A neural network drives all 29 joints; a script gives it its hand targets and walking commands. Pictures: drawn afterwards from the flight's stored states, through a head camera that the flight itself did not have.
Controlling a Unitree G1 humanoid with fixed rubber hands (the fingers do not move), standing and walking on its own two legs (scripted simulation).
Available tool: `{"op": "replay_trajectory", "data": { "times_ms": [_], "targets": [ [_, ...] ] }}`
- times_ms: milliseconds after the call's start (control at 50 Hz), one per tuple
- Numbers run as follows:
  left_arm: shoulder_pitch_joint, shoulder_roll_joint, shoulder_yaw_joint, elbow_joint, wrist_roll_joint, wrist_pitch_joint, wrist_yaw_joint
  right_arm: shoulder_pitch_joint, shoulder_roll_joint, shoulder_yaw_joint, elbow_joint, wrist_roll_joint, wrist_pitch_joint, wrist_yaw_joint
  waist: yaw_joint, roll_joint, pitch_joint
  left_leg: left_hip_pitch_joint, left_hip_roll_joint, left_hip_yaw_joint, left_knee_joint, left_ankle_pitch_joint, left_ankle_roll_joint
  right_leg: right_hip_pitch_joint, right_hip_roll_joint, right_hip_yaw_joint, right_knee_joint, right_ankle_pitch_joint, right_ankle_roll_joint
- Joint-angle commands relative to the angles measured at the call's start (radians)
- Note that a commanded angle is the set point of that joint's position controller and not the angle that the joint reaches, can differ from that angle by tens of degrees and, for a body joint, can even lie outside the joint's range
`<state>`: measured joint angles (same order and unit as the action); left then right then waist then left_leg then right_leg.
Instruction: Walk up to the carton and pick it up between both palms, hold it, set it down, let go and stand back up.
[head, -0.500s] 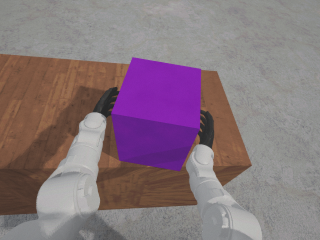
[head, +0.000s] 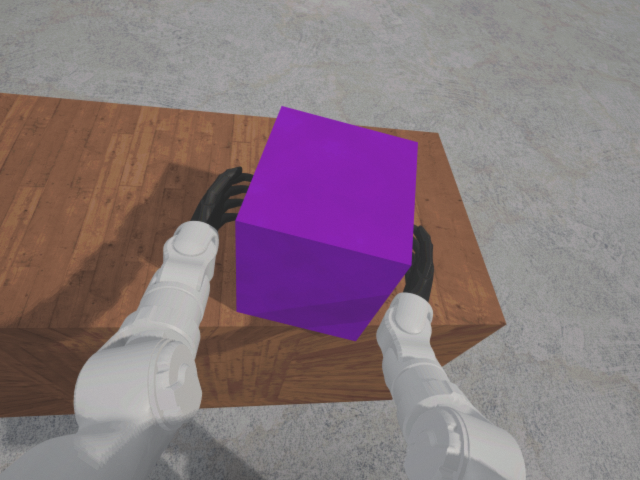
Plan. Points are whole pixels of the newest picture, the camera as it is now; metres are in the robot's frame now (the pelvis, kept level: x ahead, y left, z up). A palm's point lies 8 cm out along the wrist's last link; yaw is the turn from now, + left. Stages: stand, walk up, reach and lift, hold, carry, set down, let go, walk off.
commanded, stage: set down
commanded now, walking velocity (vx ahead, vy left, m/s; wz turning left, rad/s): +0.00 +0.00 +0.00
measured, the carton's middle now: (321, 232) +0.44 -0.04 -0.01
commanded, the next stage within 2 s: none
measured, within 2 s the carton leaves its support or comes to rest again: rests again in 1.22 s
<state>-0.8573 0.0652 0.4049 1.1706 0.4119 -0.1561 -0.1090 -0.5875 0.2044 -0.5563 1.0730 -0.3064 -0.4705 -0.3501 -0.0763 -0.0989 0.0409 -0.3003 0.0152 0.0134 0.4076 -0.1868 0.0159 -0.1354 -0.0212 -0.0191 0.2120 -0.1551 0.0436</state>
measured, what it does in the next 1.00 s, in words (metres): stands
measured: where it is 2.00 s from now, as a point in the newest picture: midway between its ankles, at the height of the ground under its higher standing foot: outside the picture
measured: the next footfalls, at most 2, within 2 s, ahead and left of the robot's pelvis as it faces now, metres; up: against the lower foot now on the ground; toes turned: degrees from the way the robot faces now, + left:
none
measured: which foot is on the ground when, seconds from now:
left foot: down 0.00-1.00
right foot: down 0.00-1.00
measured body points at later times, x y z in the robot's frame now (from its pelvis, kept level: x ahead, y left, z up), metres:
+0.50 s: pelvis +0.00 +0.01 +0.00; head +0.07 +0.06 +0.44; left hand +0.44 +0.11 +0.02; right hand +0.34 -0.16 +0.02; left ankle +0.01 +0.10 -0.75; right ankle -0.04 -0.15 -0.75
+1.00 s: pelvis -0.01 +0.02 -0.01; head +0.08 +0.06 +0.43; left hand +0.44 +0.14 -0.02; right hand +0.33 -0.16 -0.02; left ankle +0.01 +0.10 -0.75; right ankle -0.04 -0.15 -0.75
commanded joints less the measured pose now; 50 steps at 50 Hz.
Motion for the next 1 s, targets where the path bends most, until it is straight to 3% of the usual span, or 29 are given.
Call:
{"op": "replay_trajectory", "data": {
  "times_ms": [0, 180, 240, 300, 360, 400, 420, 460, 540, 580, 620, 660, 680, 740, 760, 800, 860, 900, 920, 980],
  "targets": [
    [-0.441, -0.463, -0.094, 0.0, 0.071, -0.062, -0.114, -0.488, 0.548, 0.254, 0.014, -0.185, -0.046, 0.15, 0.014, 0.174, -0.501, 0.145, 0.007, 0.116, 0.006, 0.384, -0.049, -0.005, 0.05, -0.067, 0.051, 0.344, -0.015],
    [-0.42, -0.472, -0.098, -0.013, 0.085, -0.063, -0.1, -0.466, 0.519, 0.204, 0.025, -0.2, -0.056, 0.148, -0.016, 0.19, -0.475, 0.179, 0.018, 0.098, 0.02, 0.426, -0.069, -0.069, 0.063, -0.084, 0.029, 0.275, -0.027],
    [-0.408, -0.461, -0.075, -0.018, 0.098, -0.062, -0.1, -0.442, 0.548, 0.219, 0.03, -0.206, -0.054, 0.151, -0.004, 0.182, -0.455, 0.18, 0.018, 0.092, 0.031, 0.442, -0.062, -0.089, 0.064, -0.086, 0.035, 0.276, -0.022],
    [-0.397, -0.426, -0.067, -0.009, 0.109, -0.067, -0.088, -0.441, 0.512, 0.196, 0.035, -0.207, -0.063, 0.15, 0.003, 0.198, -0.472, 0.168, 0.017, 0.093, 0.035, 0.431, -0.065, -0.087, 0.062, -0.084, 0.041, 0.281, -0.027],
    [-0.413, -0.467, -0.062, -0.023, 0.119, -0.058, -0.095, -0.424, 0.562, 0.174, 0.056, -0.225, -0.051, 0.145, -0.017, 0.195, -0.409, 0.163, 0.017, 0.088, 0.031, 0.403, -0.057, -0.114, 0.059, -0.088, 0.031, 0.236, -0.023],
    [-0.409, -0.433, -0.032, -0.012, 0.123, -0.06, -0.098, -0.421, 0.533, 0.18, 0.044, -0.224, -0.052, 0.149, 0.005, 0.178, -0.413, 0.158, 0.021, 0.096, 0.028, 0.374, -0.046, -0.113, 0.055, -0.082, 0.036, 0.225, -0.022],
    [-0.412, -0.48, -0.047, -0.02, 0.127, -0.061, -0.097, -0.432, 0.579, 0.161, 0.045, -0.234, -0.047, 0.149, -0.013, 0.181, -0.397, 0.151, 0.016, 0.089, 0.022, 0.357, -0.047, -0.12, 0.055, -0.084, 0.031, 0.208, -0.025],
    [-0.393, -0.418, -0.028, -0.006, 0.134, -0.059, -0.089, -0.405, 0.501, 0.147, 0.065, -0.23, -0.047, 0.149, -0.009, 0.185, -0.403, 0.168, 0.019, 0.089, 0.028, 0.372, -0.052, -0.133, 0.057, -0.083, 0.03, 0.209, -0.029],
    [-0.39, -0.423, -0.024, -0.039, 0.137, -0.055, -0.076, -0.403, 0.499, 0.114, 0.054, -0.235, -0.04, 0.149, -0.024, 0.2, -0.385, 0.191, 0.019, 0.082, 0.03, 0.36, -0.05, -0.175, 0.06, -0.09, 0.027, 0.168, -0.026],
    [-0.38, -0.377, -0.012, -0.035, 0.124, -0.055, -0.068, -0.395, 0.458, 0.113, 0.055, -0.227, -0.04, 0.14, -0.015, 0.182, -0.384, 0.178, 0.019, 0.083, 0.029, 0.361, -0.048, -0.165, 0.06, -0.086, 0.031, 0.174, -0.027],
    [-0.374, -0.276, -0.009, -0.031, 0.106, -0.057, -0.046, -0.37, 0.352, 0.102, 0.075, -0.193, -0.036, 0.132, -0.019, 0.209, -0.406, 0.172, 0.018, 0.082, 0.04, 0.372, -0.056, -0.161, 0.064, -0.085, 0.042, 0.18, -0.028],
    [-0.376, -0.163, -0.03, -0.076, 0.056, -0.062, -0.011, -0.353, 0.229, 0.099, 0.063, -0.139, -0.032, 0.112, -0.03, 0.231, -0.438, 0.192, 0.017, 0.077, 0.047, 0.378, -0.068, -0.175, 0.07, -0.089, 0.049, 0.181, -0.025],
    [-0.345, -0.113, -0.035, -0.082, 0.038, -0.068, 0.005, -0.335, 0.177, 0.123, 0.071, -0.111, -0.033, 0.102, -0.02, 0.224, -0.437, 0.192, 0.015, 0.075, 0.057, 0.388, -0.067, -0.181, 0.073, -0.084, 0.055, 0.199, -0.027],
    [-0.371, 0.083, -0.097, -0.107, -0.067, -0.068, 0.054, -0.338, 0.004, 0.201, 0.081, 0.032, -0.017, 0.064, -0.037, 0.253, -0.522, 0.185, 0.01, 0.075, 0.089, 0.416, -0.073, -0.179, 0.085, -0.062, 0.084, 0.269, -0.026],
    [-0.386, 0.175, -0.113, -0.105, -0.114, -0.068, 0.076, -0.34, -0.089, 0.237, 0.088, 0.091, -0.011, 0.055, -0.03, 0.273, -0.576, 0.204, 0.008, 0.073, 0.101, 0.449, -0.086, -0.176, 0.093, -0.059, 0.1, 0.303, -0.024],
    [-0.399, 0.213, -0.179, -0.115, -0.191, -0.074, 0.091, -0.362, -0.145, 0.301, 0.089, 0.18, -0.018, 0.041, -0.038, 0.314, -0.675, 0.236, 0.006, 0.065, 0.139, 0.546, -0.108, -0.184, 0.101, -0.057, 0.119, 0.369, -0.031],
    [-0.462, 0.203, -0.273, -0.082, -0.311, -0.118, 0.093, -0.38, -0.106, 0.319, 0.092, 0.236, -0.008, 0.021, -0.083, 0.294, -0.727, 0.179, 0.001, 0.06, 0.17, 0.477, -0.101, -0.259, 0.091, -0.06, 0.146, 0.353, -0.036],
    [-0.498, 0.238, -0.301, -0.061, -0.375, -0.152, 0.088, -0.404, -0.115, 0.345, 0.028, 0.273, -0.019, 0.018, -0.076, 0.282, -0.847, 0.17, -0.002, 0.059, 0.208, 0.51, -0.096, -0.275, 0.078, -0.049, 0.175, 0.4, -0.042],
    [-0.535, 0.245, -0.323, -0.055, -0.401, -0.169, 0.088, -0.434, -0.122, 0.333, 0.007, 0.279, -0.018, 0.018, -0.09, 0.288, -0.876, 0.154, -0.003, 0.061, 0.215, 0.487, -0.094, -0.285, 0.073, -0.05, 0.184, 0.382, -0.047],
    [-0.557, 0.269, -0.343, -0.016, -0.45, -0.199, 0.087, -0.473, -0.172, 0.334, -0.034, 0.285, -0.019, 0.028, -0.085, 0.276, -0.938, 0.177, 0.007, 0.045, 0.247, 0.518, -0.101, -0.331, 0.078, -0.052, 0.218, 0.371, -0.047]
  ]
}}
